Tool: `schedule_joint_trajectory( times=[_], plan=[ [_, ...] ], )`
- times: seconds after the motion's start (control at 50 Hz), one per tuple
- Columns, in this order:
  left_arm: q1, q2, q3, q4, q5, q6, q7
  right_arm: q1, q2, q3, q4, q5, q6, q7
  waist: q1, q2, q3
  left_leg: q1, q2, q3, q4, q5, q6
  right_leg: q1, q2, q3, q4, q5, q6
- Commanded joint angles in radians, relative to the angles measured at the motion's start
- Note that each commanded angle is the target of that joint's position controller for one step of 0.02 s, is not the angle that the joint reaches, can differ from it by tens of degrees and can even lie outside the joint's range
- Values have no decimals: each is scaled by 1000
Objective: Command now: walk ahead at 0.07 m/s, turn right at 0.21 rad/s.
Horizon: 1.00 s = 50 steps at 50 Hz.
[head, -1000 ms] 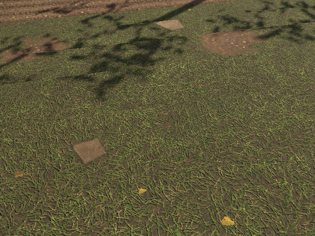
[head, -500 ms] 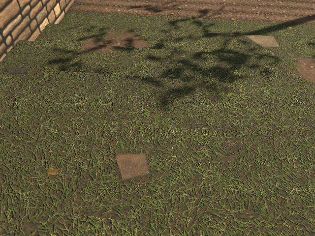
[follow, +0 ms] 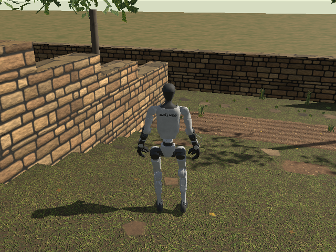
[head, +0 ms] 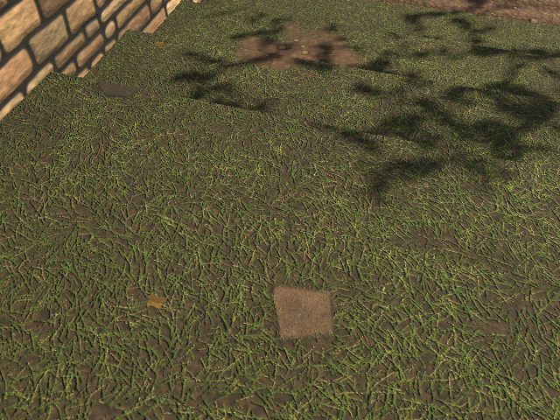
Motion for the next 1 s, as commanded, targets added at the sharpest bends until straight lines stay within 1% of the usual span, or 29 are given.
schedule_joint_trajectory(
  times=[0.02, 0.06, 0.08, 0.12, 0.14, 0.16, 0.18, 0.2, 0.22, 0.24, 0.26, 0.28, 0.32, 0.4, 0.5, 0.6, 0.66, 0.7, 0.72, 0.74, 0.76, 0.78, 0.8, 0.82, 0.84, 0.86, 0.92, 0.96, 1.0],
  plan=[
    [260, 62, 15, 52, -18, 3, -18, -248, -142, -24, -121, -1, -30, 11, 113, 20, -77, -238, 232, -104, -123, -30, 117, 352, 24, -26, -106, 229, 16],
    [135, 137, 35, -32, -2, -26, 26, -125, -203, -54, -91, -4, -29, -10, 21, 62, -74, -49, 337, -222, -106, -107, 206, 191, 37, -20, -121, 170, -30],
    [96, 140, 35, -58, 3, -33, 52, -51, -209, -63, -73, -7, -30, -25, -16, 81, -61, 62, 406, -288, -117, -111, 250, 92, 31, -2, -123, 129, -57],
    [54, 106, 19, -86, -2, -34, 84, 15, -133, -45, -59, -6, -33, -68, -47, 102, -34, 213, 479, -351, -121, -87, 257, -24, 9, 44, -160, 58, -97],
    [61, 90, 12, -86, -3, -31, 89, -17, -112, -39, -71, -7, -33, -86, -36, 95, -33, 222, 465, -318, -113, -105, 220, 4, 13, 41, -207, 66, -118],
    [87, 87, 14, -82, -8, -32, 86, -82, -107, -36, -91, -4, -30, -93, -5, 69, -34, 173, 420, -252, -98, -151, 171, 104, 41, 8, -309, 144, -148],
    [90, 89, 20, -78, -13, -38, 80, -122, -104, -33, -98, -4, -23, -86, 5, 40, -37, 128, 358, -185, -71, -228, 120, 201, 81, -18, -418, 295, -191],
    [73, 129, 32, -101, -11, -48, 80, -109, -82, -30, -125, -11, -14, -83, -23, -56, -62, 101, 252, -54, 48, -312, 42, 249, 12, 109, -510, 488, -298],
    [103, 223, 56, -121, -23, -64, 77, -153, -66, -28, -191, -15, -15, -82, 5, -224, -76, -65, 58, 66, 214, -371, -66, 343, -161, 443, -636, 539, -482],
    [201, 256, 79, -103, 0, -77, 67, -238, -100, -35, -193, -30, -9, -73, 92, -163, -39, -245, 26, -55, 332, -476, -98, 475, -202, 526, -671, 562, -510],
    [208, 247, 82, -93, 12, -81, 58, -222, -94, -36, -183, -33, 5, -66, 69, -109, -52, -299, 56, -118, 420, -473, -97, 536, -194, 476, -662, 600, -458],
    [185, 214, 77, -97, 6, -73, 52, -193, -114, -49, -170, -40, 16, -74, 43, -85, -64, -293, 79, -137, 510, -459, -101, 551, -169, 427, -645, 649, -419],
    [123, 156, 60, -121, -20, -56, 50, -167, -94, -47, -159, -56, 19, -82, 0, -74, -56, -255, 96, -135, 561, -405, -105, 496, -134, 362, -653, 713, -385],
    [132, 186, 69, -153, -8, -45, 38, -131, -74, -46, -129, -36, 29, -67, -7, -76, -48, -161, 79, -99, 465, -234, -149, 442, -70, 307, -663, 704, -380],
    [150, 221, 85, -187, -14, -47, 18, -163, -90, -34, -120, -33, 43, -73, 40, -87, -35, -128, 92, -103, 318, -270, -180, 445, -92, 404, -635, 562, -392],
    [124, 234, 84, -219, -8, -30, 15, -171, -122, -21, -120, -25, 16, -83, 68, -97, -47, -85, 81, -111, 229, -283, -165, 445, -94, 505, -600, 505, -391],
    [54, 250, 80, -237, -5, -11, 6, -110, -139, -18, -110, -10, 2, -77, 28, -82, -41, 66, 50, -82, 74, -177, -131, 349, -58, 515, -564, 499, -368],
    [30, 230, 64, -229, -2, 8, -6, -73, -150, -16, -110, 8, -5, -66, -2, -75, -41, 215, 49, -77, -66, 6, -80, 262, -11, 531, -549, 472, -332],
    [48, 193, 46, -218, -2, 14, -8, -46, -173, -20, -122, 10, -12, -65, -16, -59, -71, 292, 115, -110, -93, 115, -16, 232, 33, 519, -515, 379, -278],
    [97, 104, 19, -226, -6, 22, 0, 23, -240, -29, -135, 6, -22, -74, -15, 84, -174, 434, 312, -292, -120, 422, 160, 175, 158, 398, -351, 107, -161],
    [88, 85, 13, -264, 18, 8, 17, 21, -316, -50, -166, -21, -41, -75, -5, 202, -118, 491, 501, -526, -151, 537, 383, -67, 262, 240, -146, -201, -51],
    [65, 174, 36, -236, 36, 10, 31, -3, -275, -53, -168, -46, -44, -81, -14, 94, -50, 422, 503, -490, -204, 402, 362, -119, 192, 184, 42, -257, -28],
    [64, 208, 45, -211, 39, 18, 54, -58, -217, -40, -193, -32, -43, -71, 14, 71, -27, 370, 423, -392, -213, 292, 277, -95, 162, 158, 132, -206, -23],
    [91, 207, 46, -189, 42, 23, 74, -136, -164, -23, -225, -21, -38, -62, 51, 101, -2, 310, 365, -315, -219, 273, 224, -73, 151, 137, 183, -160, -11],
    [91, 182, 41, -188, 48, 26, 80, -144, -136, -13, -243, -11, -35, -56, 59, 137, 0, 272, 334, -270, -227, 314, 209, -39, 141, 127, 209, -113, -4],
    [76, 153, 30, -193, 54, 27, 73, -140, -147, -16, -251, -14, -31, -56, 64, 120, 2, 237, 315, -233, -235, 329, 204, -6, 138, 92, 238, -61, -4],
    [55, 121, 16, -185, 22, 44, 32, -77, -185, -34, -264, -16, -32, -53, 25, 89, -2, 295, 255, -152, -231, 262, 183, 4, 108, 43, 41, 89, 8],
    [31, 110, 10, -184, 18, 49, 12, -36, -169, -27, -264, -6, -28, -41, 6, 86, -1, 326, 270, -156, -176, 245, 163, 43, 66, 39, -141, 105, 11],
    [15, 111, 6, -184, 9, 40, -4, -38, -187, -32, -270, -2, -20, -18, 1, 87, -8, 290, 282, -181, -117, 251, 159, 120, 64, 11, -278, 108, 2]
  ],
)
Keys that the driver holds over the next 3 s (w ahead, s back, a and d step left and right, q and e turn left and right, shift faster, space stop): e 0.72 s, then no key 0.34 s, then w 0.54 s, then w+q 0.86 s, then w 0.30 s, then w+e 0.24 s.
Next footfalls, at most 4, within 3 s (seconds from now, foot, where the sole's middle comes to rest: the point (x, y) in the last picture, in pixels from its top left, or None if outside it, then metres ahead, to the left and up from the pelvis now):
0.18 right None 0.07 -0.15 -0.77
0.72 left None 0.17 0.06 -0.77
1.06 right None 0.08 -0.15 -0.77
1.58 right None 0.25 -0.25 -0.77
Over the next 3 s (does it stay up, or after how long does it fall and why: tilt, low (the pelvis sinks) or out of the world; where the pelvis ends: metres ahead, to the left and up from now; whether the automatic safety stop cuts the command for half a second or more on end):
stays up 1.00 -0.29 -0.19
